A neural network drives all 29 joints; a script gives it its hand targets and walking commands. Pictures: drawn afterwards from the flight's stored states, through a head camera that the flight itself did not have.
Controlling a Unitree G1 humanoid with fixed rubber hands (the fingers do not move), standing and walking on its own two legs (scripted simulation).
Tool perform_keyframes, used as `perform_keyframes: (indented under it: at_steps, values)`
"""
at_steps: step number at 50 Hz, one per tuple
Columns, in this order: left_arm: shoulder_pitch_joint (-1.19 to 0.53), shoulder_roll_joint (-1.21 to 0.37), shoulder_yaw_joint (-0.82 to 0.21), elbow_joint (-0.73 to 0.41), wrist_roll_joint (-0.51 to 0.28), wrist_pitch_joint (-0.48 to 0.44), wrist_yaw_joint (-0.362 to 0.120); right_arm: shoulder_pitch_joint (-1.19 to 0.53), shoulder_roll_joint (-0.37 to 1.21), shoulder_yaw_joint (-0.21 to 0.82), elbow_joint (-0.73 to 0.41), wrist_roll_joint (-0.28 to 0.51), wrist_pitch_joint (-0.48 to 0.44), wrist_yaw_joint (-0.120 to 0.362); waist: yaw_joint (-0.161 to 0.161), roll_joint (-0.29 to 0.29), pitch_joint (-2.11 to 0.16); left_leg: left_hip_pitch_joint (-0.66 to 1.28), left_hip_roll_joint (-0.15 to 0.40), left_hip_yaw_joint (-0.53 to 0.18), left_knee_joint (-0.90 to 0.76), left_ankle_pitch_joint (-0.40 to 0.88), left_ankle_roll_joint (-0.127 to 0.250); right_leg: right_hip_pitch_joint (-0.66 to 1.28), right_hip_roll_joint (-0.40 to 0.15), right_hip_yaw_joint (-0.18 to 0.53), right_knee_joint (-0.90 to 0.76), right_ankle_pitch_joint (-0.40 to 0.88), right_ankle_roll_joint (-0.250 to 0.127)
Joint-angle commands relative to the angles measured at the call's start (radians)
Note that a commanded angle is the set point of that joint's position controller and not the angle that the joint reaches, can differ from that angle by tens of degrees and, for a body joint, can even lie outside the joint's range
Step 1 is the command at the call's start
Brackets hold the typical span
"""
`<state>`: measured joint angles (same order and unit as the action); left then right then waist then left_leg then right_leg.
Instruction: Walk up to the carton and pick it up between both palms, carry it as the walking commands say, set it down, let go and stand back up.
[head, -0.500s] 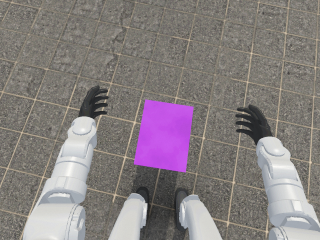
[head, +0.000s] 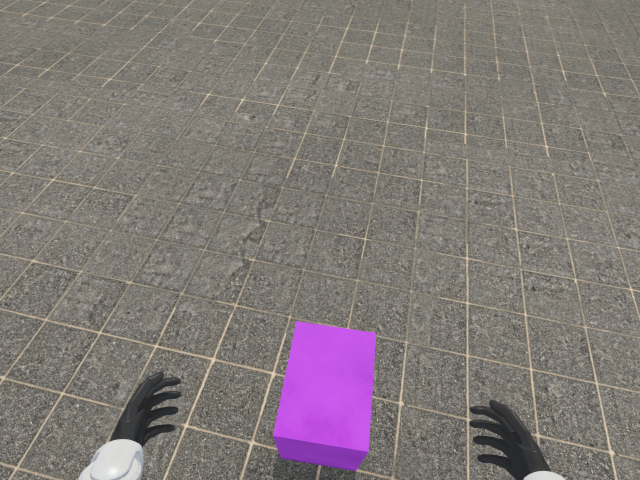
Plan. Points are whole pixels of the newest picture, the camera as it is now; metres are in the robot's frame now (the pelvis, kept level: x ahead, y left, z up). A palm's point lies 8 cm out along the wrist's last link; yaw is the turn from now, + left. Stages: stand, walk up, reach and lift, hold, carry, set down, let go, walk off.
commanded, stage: let go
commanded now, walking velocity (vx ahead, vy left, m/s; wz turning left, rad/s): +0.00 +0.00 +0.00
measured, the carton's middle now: (326, 398) +0.40 -0.02 -0.62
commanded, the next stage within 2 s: stand in 0.52 s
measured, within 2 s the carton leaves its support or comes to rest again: neither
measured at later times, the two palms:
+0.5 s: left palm (126, 459) +0.18 +0.24 -0.06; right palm out of the picture +0.15 -0.25 -0.07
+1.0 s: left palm (108, 400) +0.24 +0.27 -0.04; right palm (541, 428) +0.22 -0.28 -0.07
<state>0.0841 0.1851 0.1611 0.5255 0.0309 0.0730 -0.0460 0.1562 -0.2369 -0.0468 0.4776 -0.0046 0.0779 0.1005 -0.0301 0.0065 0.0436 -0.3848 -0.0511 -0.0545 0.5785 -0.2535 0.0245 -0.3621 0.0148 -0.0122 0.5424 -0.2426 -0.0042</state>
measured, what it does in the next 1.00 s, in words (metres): shifts its weight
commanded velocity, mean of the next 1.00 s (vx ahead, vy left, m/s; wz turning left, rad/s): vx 0.00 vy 0.00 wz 0.00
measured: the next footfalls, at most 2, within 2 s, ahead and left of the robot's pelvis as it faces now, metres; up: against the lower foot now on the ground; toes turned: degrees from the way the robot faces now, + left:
none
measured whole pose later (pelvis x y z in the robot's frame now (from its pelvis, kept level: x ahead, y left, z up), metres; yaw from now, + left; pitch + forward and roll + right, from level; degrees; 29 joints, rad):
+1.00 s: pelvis +0.07 -0.01 +0.00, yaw +0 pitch +2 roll +0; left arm 0.21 0.31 0.14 0.54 0.03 0.03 -0.02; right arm 0.20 -0.27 -0.05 0.59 0.00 0.02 0.01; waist -0.03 0.02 -0.05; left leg -0.24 -0.04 -0.05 0.54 -0.34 0.02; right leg -0.23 0.02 -0.01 0.54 -0.35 -0.02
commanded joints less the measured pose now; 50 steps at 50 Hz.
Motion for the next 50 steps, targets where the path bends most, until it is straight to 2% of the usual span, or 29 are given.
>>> perform_keyframes:
  at_steps: [1,3,4,5,6,7,9,11,14,16,21,24,26,27,28,29,30,31,33,34,35,37,39,41,42,45,48,49,50]
  values:
    - [0.106,0.099,-0.092,-0.292,0.003,-0.021,-0.029,0.065,-0.077,0.004,-0.227,0.005,-0.008,0.003,0.026,0.055,-0.131,0.192,0.038,0.028,-0.24,0.003,-0.02,0.281,0.037,0.0,-0.097,0.061,0.017]
    - [0.102,0.1,-0.098,-0.306,0.004,-0.01,-0.036,0.035,-0.076,0.001,-0.253,0.006,0.003,0.009,0.028,0.049,-0.104,0.176,0.041,0.026,-0.258,-0.066,-0.017,0.299,0.039,-0.011,-0.093,0.011,0.02]
    - [0.089,0.106,-0.097,-0.308,0.007,-0.003,-0.039,0.026,-0.078,-0.003,-0.257,0.002,0.011,0.008,0.017,0.039,-0.078,0.175,0.034,0.033,-0.253,-0.095,-0.02,0.291,0.036,-0.014,-0.101,-0.023,0.02]
    - [0.093,0.109,-0.093,-0.306,0.011,0.002,-0.04,0.014,-0.074,0.005,-0.257,0.008,0.016,0.011,0.034,0.049,-0.076,0.156,0.038,0.028,-0.262,-0.11,-0.018,0.309,0.038,-0.02,-0.094,-0.026,0.021]
    - [0.079,0.107,-0.095,-0.314,0.008,0.004,-0.043,0.004,-0.073,-0.008,-0.26,-0.001,0.02,0.009,0.021,0.05,-0.076,0.165,0.035,0.029,-0.259,-0.125,-0.019,0.308,0.034,-0.019,-0.098,-0.048,0.017]
    - [0.08,0.113,-0.093,-0.306,0.012,0.008,-0.043,-0.004,-0.071,-0.004,-0.26,0.0,0.027,0.009,0.027,0.057,-0.06,0.172,0.036,0.034,-0.261,-0.14,-0.018,0.3,0.033,-0.024,-0.099,-0.067,0.019]
    - [0.087,0.103,-0.096,-0.271,0.008,0.023,-0.05,0.011,-0.063,0.001,-0.235,0.003,0.038,0.003,0.015,-0.002,-0.024,0.21,0.016,0.038,-0.229,-0.118,-0.015,0.251,0.011,-0.011,-0.14,-0.109,0.001]
    - [0.078,0.125,-0.082,-0.269,0.027,0.036,-0.05,-0.002,-0.071,-0.013,-0.229,-0.008,0.051,-0.002,0.021,0.005,-0.007,0.261,0.007,0.045,-0.211,-0.116,-0.019,0.215,0.004,-0.011,-0.157,-0.146,-0.005]
    - [0.065,0.132,-0.072,-0.25,0.031,0.036,-0.048,-0.013,-0.067,-0.002,-0.236,0.003,0.072,-0.01,0.017,-0.05,0.015,0.344,-0.015,0.058,-0.156,-0.056,-0.024,0.136,-0.022,0.003,-0.205,-0.19,-0.027]
    - [0.05,0.142,-0.061,-0.254,0.029,0.025,-0.045,-0.016,-0.072,-0.008,-0.261,0.005,0.086,-0.021,0.009,-0.049,-0.018,0.383,-0.019,0.057,-0.139,-0.013,-0.024,0.13,-0.022,0.005,-0.205,-0.166,-0.032]
    - [0.063,0.109,-0.092,-0.226,-0.001,0.008,-0.026,-0.025,-0.132,-0.02,-0.234,-0.021,0.137,-0.047,0.038,0.049,-0.064,0.327,0.03,0.065,-0.145,0.061,-0.016,0.186,0.014,-0.018,-0.109,-0.07,-0.016]
    - [0.084,0.102,-0.094,-0.212,-0.015,-0.006,-0.018,-0.039,-0.195,-0.043,-0.246,-0.035,0.141,-0.063,0.054,0.054,-0.106,0.325,0.041,0.06,-0.135,0.116,-0.013,0.2,0.028,-0.029,-0.073,-0.031,-0.01]
    - [0.107,0.097,-0.086,-0.188,-0.013,-0.016,-0.014,-0.024,-0.22,-0.053,-0.24,-0.047,0.14,-0.071,0.058,0.022,-0.132,0.347,0.042,0.055,-0.122,0.15,-0.011,0.199,0.037,-0.02,-0.063,-0.014,-0.006]
    - [0.146,0.228,-0.033,-0.033,0.019,-0.026,0.016,-0.019,-0.153,-0.053,-0.053,-0.028,0.056,-0.09,0.043,0.028,-0.205,0.204,0.107,-0.054,-0.108,-0.058,-0.008,0.125,-0.033,0.044,-0.058,-0.053,0.007]
    - [0.143,0.256,-0.022,-0.027,0.031,-0.032,0.029,-0.01,-0.167,-0.046,-0.046,-0.041,0.018,-0.092,0.039,0.024,-0.154,0.113,0.093,-0.091,-0.146,-0.257,-0.003,0.117,-0.029,0.06,-0.072,-0.184,0.006]
    - [0.129,0.245,-0.018,-0.027,0.037,-0.037,0.03,-0.027,-0.197,-0.05,-0.033,-0.052,-0.004,-0.091,0.046,0.043,-0.122,0.049,0.093,-0.108,-0.17,-0.384,0.0,0.101,-0.028,0.071,-0.082,-0.278,0.003]
    - [0.124,0.247,-0.015,-0.026,0.04,-0.041,0.031,-0.025,-0.217,-0.058,-0.016,-0.059,-0.017,-0.09,0.042,0.04,-0.075,0.021,0.096,-0.118,-0.184,-0.409,0.002,0.068,-0.03,0.078,-0.084,-0.303,0.001]
    - [0.128,0.225,-0.02,-0.023,0.036,-0.047,0.031,-0.029,-0.214,-0.056,-0.003,-0.064,-0.029,-0.089,0.051,0.051,-0.053,0.018,0.099,-0.127,-0.192,-0.385,0.007,0.054,-0.032,0.079,-0.086,-0.289,0.002]
    - [0.137,0.217,-0.028,-0.02,0.028,-0.064,0.034,-0.009,-0.208,-0.054,0.019,-0.062,-0.046,-0.089,0.042,0.044,-0.071,0.068,0.101,-0.114,-0.162,-0.207,0.012,0.091,-0.052,0.095,-0.094,-0.12,-0.008]
    - [0.124,0.235,-0.028,-0.014,0.028,-0.073,0.033,-0.015,-0.195,-0.045,0.022,-0.055,-0.053,-0.088,0.039,0.0,-0.101,0.071,0.104,-0.115,-0.168,-0.208,0.008,0.099,-0.048,0.099,-0.097,-0.145,-0.008]
    - [0.125,0.244,-0.027,-0.014,0.03,-0.075,0.031,0.001,-0.212,-0.045,0.025,-0.057,-0.06,-0.087,0.035,-0.009,-0.093,0.089,0.098,-0.1,-0.156,-0.179,0.009,0.094,-0.058,0.113,-0.116,-0.136,-0.017]
    - [0.118,0.251,-0.029,-0.01,0.023,-0.084,0.031,-0.008,-0.21,-0.041,0.041,-0.053,-0.072,-0.085,0.041,-0.022,-0.11,0.112,0.103,-0.088,-0.122,0.04,0.005,0.136,-0.072,0.113,-0.096,0.048,-0.02]
    - [0.137,0.264,-0.03,0.004,0.013,-0.083,0.037,0.007,-0.217,-0.04,0.057,-0.049,-0.081,-0.089,0.032,-0.005,-0.156,0.164,0.105,-0.065,-0.082,0.223,0.002,0.17,-0.082,0.118,-0.076,0.222,-0.016]
    - [0.133,0.27,-0.031,0.006,0.011,-0.08,0.042,0.014,-0.218,-0.038,0.075,-0.043,-0.084,-0.093,0.033,-0.016,-0.194,0.208,0.114,-0.048,-0.053,0.425,-0.004,0.208,-0.076,0.089,-0.034,0.389,-0.014]
    - [0.142,0.273,-0.025,0.006,0.009,-0.08,0.046,0.027,-0.221,-0.039,0.083,-0.041,-0.083,-0.096,0.033,0.01,-0.223,0.232,0.116,-0.045,-0.044,0.497,-0.006,0.216,-0.075,0.092,-0.015,0.437,-0.015]
    - [0.156,0.273,-0.023,0.02,0.006,-0.075,0.052,0.023,-0.236,-0.044,0.094,-0.042,-0.084,-0.103,0.041,0.009,-0.252,0.266,0.12,-0.039,-0.021,0.59,-0.002,0.234,-0.074,0.08,0.0,0.504,-0.012]
    - [0.142,0.265,-0.025,0.023,0.006,-0.072,0.052,0.036,-0.236,-0.043,0.113,-0.042,-0.085,-0.109,0.028,0.019,-0.254,0.282,0.126,-0.044,-0.028,0.57,-0.001,0.221,-0.067,0.072,0.003,0.474,-0.013]
    - [0.145,0.263,-0.024,0.024,0.008,-0.072,0.052,0.018,-0.235,-0.043,0.113,-0.046,-0.085,-0.111,0.039,0.0,-0.247,0.269,0.126,-0.049,-0.032,0.558,0.001,0.226,-0.069,0.071,0.001,0.467,-0.013]
    - [0.144,0.266,-0.025,0.031,0.01,-0.074,0.053,0.023,-0.232,-0.042,0.114,-0.044,-0.085,-0.113,0.03,-0.006,-0.256,0.265,0.121,-0.048,-0.03,0.514,0.002,0.233,-0.072,0.076,-0.01,0.452,-0.01]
